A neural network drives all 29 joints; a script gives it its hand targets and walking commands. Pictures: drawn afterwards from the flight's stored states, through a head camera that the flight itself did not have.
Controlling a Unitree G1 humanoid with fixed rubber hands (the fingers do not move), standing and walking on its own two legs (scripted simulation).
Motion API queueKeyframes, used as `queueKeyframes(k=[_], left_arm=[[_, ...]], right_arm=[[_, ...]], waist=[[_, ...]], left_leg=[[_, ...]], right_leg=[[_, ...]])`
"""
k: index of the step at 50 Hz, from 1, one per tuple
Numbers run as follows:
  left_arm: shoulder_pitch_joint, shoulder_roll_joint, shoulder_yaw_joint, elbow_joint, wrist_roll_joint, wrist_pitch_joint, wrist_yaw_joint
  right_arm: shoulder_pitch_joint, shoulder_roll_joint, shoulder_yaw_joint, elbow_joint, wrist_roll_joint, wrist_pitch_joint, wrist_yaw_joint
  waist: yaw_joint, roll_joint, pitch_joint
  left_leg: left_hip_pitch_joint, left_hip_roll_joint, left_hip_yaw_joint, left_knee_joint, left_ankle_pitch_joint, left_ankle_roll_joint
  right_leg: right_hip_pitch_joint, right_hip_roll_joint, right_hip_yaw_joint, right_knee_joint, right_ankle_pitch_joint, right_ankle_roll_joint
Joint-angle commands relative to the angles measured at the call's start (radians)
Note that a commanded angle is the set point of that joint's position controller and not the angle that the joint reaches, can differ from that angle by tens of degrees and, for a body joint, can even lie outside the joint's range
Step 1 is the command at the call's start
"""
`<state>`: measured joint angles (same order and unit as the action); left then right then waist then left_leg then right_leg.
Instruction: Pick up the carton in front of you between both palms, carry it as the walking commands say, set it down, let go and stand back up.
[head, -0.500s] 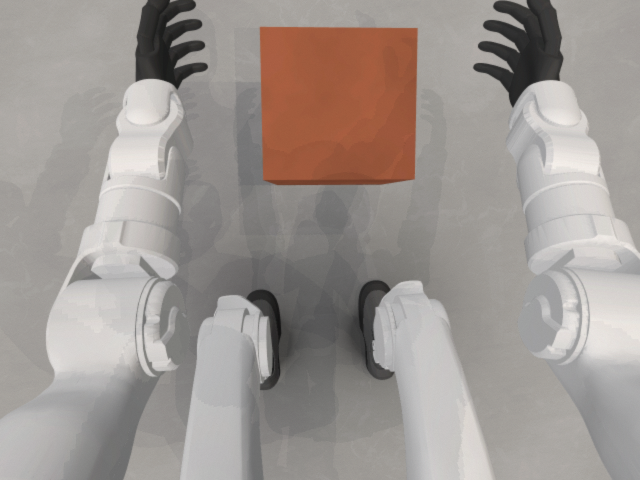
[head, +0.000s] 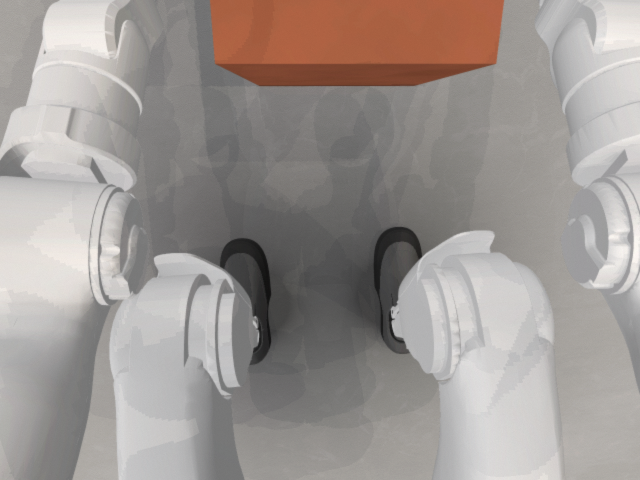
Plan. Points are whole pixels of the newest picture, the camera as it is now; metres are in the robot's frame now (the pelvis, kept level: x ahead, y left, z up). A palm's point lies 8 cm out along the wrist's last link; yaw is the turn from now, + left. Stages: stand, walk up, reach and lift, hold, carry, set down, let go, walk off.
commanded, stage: reach and lift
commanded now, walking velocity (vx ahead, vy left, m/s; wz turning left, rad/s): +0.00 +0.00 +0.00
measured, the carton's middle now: out of the picture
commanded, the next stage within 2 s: none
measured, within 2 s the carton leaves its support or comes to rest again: leaves its support in 0.86 s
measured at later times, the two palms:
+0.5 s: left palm out of the picture +0.57 +0.10 -0.18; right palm out of the picture +0.55 -0.20 -0.18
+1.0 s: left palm out of the picture +0.56 +0.10 -0.11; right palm out of the picture +0.54 -0.20 -0.11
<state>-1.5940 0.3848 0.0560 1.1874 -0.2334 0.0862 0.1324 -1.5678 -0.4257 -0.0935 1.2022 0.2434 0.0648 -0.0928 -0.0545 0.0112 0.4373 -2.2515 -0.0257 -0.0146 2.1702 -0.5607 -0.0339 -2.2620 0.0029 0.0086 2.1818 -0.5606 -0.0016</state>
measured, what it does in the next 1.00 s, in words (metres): stands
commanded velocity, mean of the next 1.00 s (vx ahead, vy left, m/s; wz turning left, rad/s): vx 0.00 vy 0.00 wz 0.00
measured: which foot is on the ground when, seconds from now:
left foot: down 0.00-1.00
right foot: down 0.00-1.00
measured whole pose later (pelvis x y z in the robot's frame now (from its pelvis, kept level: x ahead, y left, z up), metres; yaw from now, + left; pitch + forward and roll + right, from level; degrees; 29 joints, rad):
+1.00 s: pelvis +0.01 +0.01 +0.00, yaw -1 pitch +37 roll +1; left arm -1.33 0.18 0.24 0.81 -0.07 0.29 0.17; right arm -1.32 -0.24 -0.22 0.81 0.09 0.30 -0.15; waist -0.05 0.03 0.24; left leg -2.22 -0.08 -0.04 2.18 -0.58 -0.06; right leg -2.25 0.04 0.03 2.18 -0.58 0.02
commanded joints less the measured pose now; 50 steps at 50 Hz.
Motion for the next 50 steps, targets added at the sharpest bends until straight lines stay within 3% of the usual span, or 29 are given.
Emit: queueKeyframes(k=[1, 4, 7, 16, 24, 25, 27, 30, 32, 35, 39, 43, 45, 46, 48, 49, 50], left_arm=[[-0.301, 0.124, -0.014, -0.128, -0.014, -0.037, 0.006], [-0.282, 0.094, -0.033, -0.168, -0.024, -0.039, 0.015], [-0.259, 0.082, -0.037, -0.204, -0.031, -0.036, 0.023], [-0.181, 0.053, 0.035, -0.089, 0.025, -0.037, 0.007], [-0.287, -0.071, 0.003, -0.095, 0.028, -0.038, 0.004], [-0.295, -0.106, 0.004, -0.1, 0.04, -0.037, 0.002], [-0.374, -0.345, -0.04, -0.111, 0.048, -0.029, -0.048], [-0.476, -0.803, -0.081, -0.124, 0.102, 0.018, -0.178], [-0.455, -0.936, -0.052, -0.151, 0.132, 0.049, -0.237], [-0.451, -1.028, -0.053, -0.205, 0.132, 0.082, -0.279], [-0.502, -1.115, -0.154, -0.326, 0.063, 0.105, -0.282], [-0.541, -1.232, -0.24, -0.502, -0.002, 0.124, -0.257], [-0.531, -1.279, -0.256, -0.591, 0.003, 0.145, -0.248], [-0.526, -1.309, -0.273, -0.622, 0.009, 0.157, -0.243], [-0.489, -1.327, -0.28, -0.651, 0.03, 0.179, -0.244], [-0.466, -1.34, -0.274, -0.635, 0.049, 0.189, -0.249], [-0.407, -1.37, -0.26, -0.599, 0.075, 0.205, -0.254]], right_arm=[[-0.303, -0.155, -0.001, -0.129, 0.02, -0.036, -0.006], [-0.271, -0.16, 0.003, -0.141, 0.03, -0.042, -0.006], [-0.232, -0.146, 0.007, -0.15, 0.03, -0.038, -0.01], [-0.215, -0.069, -0.005, -0.087, -0.019, -0.03, 0.007], [-0.311, 0.044, 0.036, -0.094, -0.027, -0.026, 0.014], [-0.322, 0.082, 0.041, -0.096, -0.032, -0.024, 0.021], [-0.404, 0.324, 0.089, -0.096, -0.033, -0.013, 0.072], [-0.525, 0.776, 0.141, -0.144, -0.075, 0.034, 0.207], [-0.505, 0.912, 0.131, -0.182, -0.099, 0.07, 0.274], [-0.495, 1.004, 0.136, -0.255, -0.096, 0.107, 0.33], [-0.539, 1.072, 0.212, -0.386, -0.027, 0.134, 0.348], [-0.606, 1.127, 0.305, -0.609, 0.029, 0.156, 0.322], [-0.585, 1.161, 0.318, -0.697, 0.02, 0.179, 0.31], [-0.56, 1.22, 0.335, -0.717, 0.012, 0.19, 0.294], [-0.488, 1.248, 0.326, -0.71, -0.019, 0.216, 0.277], [-0.457, 1.279, 0.318, -0.684, -0.039, 0.228, 0.276], [-0.403, 1.281, 0.298, -0.638, -0.073, 0.241, 0.279]], waist=[[-0.03, 0.028, -1.393], [-0.039, 0.051, -1.448], [-0.04, 0.039, -1.481], [-0.007, -0.016, -1.21], [-0.018, -0.009, -1.209], [-0.014, -0.002, -1.204], [-0.013, -0.002, -1.18], [-0.012, 0.016, -1.082], [-0.011, 0.02, -1.046], [-0.024, 0.022, -1.072], [-0.035, 0.033, -1.308], [-0.048, 0.018, -1.792], [-0.056, -0.019, -2.034], [-0.041, -0.02, -2.099], [-0.05, -0.026, -2.096], [-0.053, -0.027, -2.026], [-0.044, -0.005, -1.923]], left_leg=[[0.673, -0.013, 0.052, -0.08, 0.331, 0.004], [0.709, -0.024, 0.059, -0.057, 0.39, -0.003], [0.703, -0.035, 0.068, -0.053, 0.399, -0.004], [0.517, -0.037, 0.056, -0.099, 0.275, 0.0], [0.582, -0.055, 0.051, -0.114, 0.248, 0.002], [0.604, -0.059, 0.051, -0.117, 0.247, 0.004], [0.598, -0.075, 0.058, -0.112, 0.241, 0.009], [0.555, -0.103, 0.064, -0.099, 0.199, 0.019], [0.518, -0.113, 0.078, -0.09, 0.18, 0.031], [0.52, -0.114, 0.086, -0.074, 0.205, 0.044], [0.619, -0.112, 0.095, -0.057, 0.296, 0.05], [0.81, -0.129, 0.107, -0.065, 0.481, 0.043], [0.811, -0.139, 0.102, -0.087, 0.55, 0.036], [0.785, -0.149, 0.112, -0.101, 0.55, 0.029], [0.701, -0.157, 0.122, -0.133, 0.499, 0.018], [0.699, -0.155, 0.121, -0.16, 0.439, 0.019], [0.647, -0.158, 0.119, -0.191, 0.425, 0.011]], right_leg=[[0.66, 0.008, -0.02, -0.148, 0.402, 0.034], [0.691, 0.013, -0.021, -0.129, 0.465, 0.03], [0.734, 0.019, -0.021, -0.127, 0.491, 0.031], [0.61, 0.021, -0.015, -0.153, 0.345, 0.04], [0.61, 0.035, -0.024, -0.171, 0.299, 0.04], [0.607, 0.04, -0.026, -0.172, 0.296, 0.037], [0.599, 0.058, -0.031, -0.171, 0.284, 0.031], [0.558, 0.083, -0.038, -0.153, 0.236, 0.018], [0.526, 0.091, -0.051, -0.141, 0.226, 0.01], [0.5, 0.095, -0.062, -0.132, 0.253, 0.009], [0.598, 0.093, -0.073, -0.119, 0.346, 0.01], [0.825, 0.104, -0.09, -0.125, 0.543, 0.017], [0.968, 0.111, -0.087, -0.13, 0.667, 0.017], [1.008, 0.118, -0.088, -0.137, 0.695, 0.022], [1.057, 0.124, -0.085, -0.166, 0.689, 0.027], [0.981, 0.129, -0.091, -0.2, 0.593, 0.03], [0.954, 0.129, -0.086, -0.223, 0.587, 0.031]])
